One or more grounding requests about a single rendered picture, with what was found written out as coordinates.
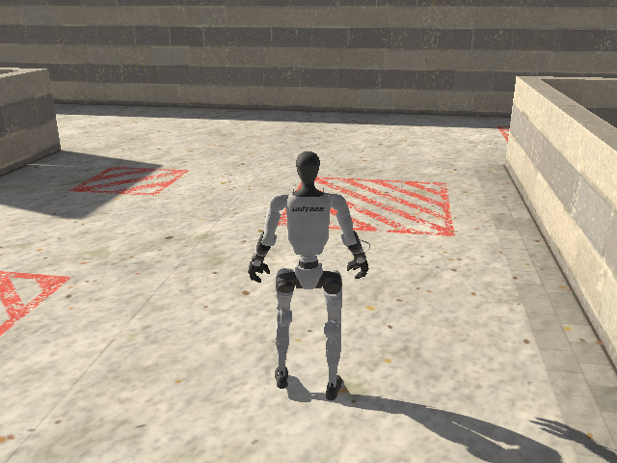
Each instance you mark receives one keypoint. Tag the humanoid robot torso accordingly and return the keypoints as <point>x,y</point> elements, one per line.
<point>308,220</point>

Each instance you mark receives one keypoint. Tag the left robot thigh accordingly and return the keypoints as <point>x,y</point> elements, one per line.
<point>285,283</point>

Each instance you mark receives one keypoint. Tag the robot right upper arm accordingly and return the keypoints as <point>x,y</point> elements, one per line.
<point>344,219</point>

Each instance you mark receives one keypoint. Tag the robot left upper arm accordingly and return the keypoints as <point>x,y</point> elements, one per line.
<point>273,216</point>

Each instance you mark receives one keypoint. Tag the right robot hand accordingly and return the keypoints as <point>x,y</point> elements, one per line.
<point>364,268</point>

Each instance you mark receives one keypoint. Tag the robot right forearm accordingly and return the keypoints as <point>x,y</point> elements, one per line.
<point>357,250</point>

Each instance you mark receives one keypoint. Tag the left robot hand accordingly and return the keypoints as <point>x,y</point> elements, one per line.
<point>259,269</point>

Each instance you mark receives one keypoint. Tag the robot left forearm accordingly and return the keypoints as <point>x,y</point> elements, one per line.
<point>260,252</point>

